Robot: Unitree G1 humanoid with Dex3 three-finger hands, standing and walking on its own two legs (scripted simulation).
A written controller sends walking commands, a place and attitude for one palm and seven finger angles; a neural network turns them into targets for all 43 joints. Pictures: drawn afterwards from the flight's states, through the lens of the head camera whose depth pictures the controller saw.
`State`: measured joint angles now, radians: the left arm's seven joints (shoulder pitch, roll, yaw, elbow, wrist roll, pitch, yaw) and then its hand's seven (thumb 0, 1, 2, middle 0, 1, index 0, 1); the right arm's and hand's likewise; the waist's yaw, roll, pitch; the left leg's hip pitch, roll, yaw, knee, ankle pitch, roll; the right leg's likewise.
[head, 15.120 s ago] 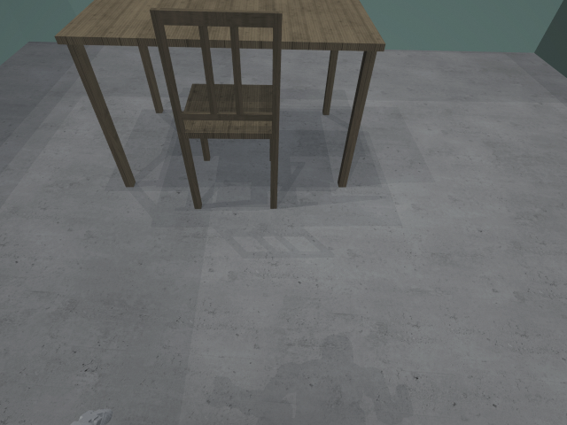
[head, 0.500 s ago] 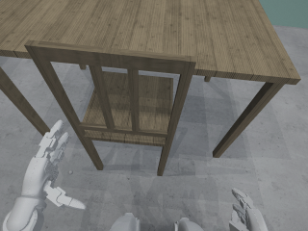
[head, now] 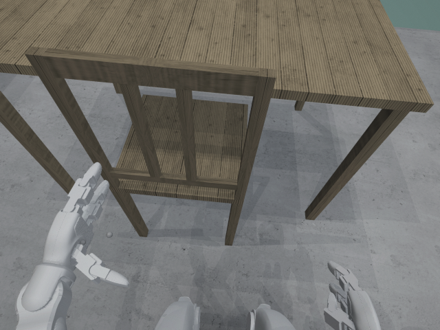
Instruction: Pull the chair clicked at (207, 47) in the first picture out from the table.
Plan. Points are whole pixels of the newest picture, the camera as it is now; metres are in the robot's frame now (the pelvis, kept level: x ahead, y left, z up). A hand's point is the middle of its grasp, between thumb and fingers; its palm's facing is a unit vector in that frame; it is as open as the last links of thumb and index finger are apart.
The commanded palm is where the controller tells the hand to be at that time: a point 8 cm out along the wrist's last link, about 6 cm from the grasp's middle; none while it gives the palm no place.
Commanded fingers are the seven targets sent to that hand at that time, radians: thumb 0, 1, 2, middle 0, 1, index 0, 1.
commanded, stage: aim the fingers beside a spindle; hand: left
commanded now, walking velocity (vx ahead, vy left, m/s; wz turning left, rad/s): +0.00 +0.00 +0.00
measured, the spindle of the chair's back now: (144, 137) +0.50 +0.20 -0.01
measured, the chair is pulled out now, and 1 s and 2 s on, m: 0.00 0.00 0.00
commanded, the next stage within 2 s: none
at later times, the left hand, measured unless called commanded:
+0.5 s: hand (119, 215) +0.30 +0.20 +0.02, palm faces -0.04 -1.00 -0.05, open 16.9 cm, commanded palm +0.29 +0.25 +0.02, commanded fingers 0.00 -0.50 0.30 -0.06 -0.08 -0.06 -0.08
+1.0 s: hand (129, 199) +0.34 +0.19 +0.00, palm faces -0.06 -1.00 -0.04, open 16.9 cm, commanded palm +0.33 +0.24 +0.00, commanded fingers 0.00 -0.50 0.30 -0.06 -0.08 -0.06 -0.08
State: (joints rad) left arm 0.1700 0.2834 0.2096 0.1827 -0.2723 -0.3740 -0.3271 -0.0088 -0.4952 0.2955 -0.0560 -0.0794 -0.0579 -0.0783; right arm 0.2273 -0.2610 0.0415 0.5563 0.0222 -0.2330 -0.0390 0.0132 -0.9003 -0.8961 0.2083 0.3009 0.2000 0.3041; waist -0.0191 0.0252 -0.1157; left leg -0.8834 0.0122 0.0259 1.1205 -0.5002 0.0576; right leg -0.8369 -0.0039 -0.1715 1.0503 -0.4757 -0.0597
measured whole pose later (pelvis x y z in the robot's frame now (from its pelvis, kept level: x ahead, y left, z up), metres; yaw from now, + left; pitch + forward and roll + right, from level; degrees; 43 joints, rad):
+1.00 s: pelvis -0.01 +0.00 -0.02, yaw -1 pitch +20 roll -3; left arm -0.17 0.30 0.26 0.47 -0.24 -0.41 -0.31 -0.01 -0.49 0.30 -0.06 -0.08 -0.06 -0.08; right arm 0.25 -0.27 0.03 0.58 0.01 -0.17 -0.01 0.01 -0.90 -0.90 0.21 0.30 0.20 0.30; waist -0.04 0.03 -0.14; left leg -1.05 0.02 0.05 1.22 -0.53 0.06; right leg -1.02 -0.01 -0.15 1.17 -0.50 -0.06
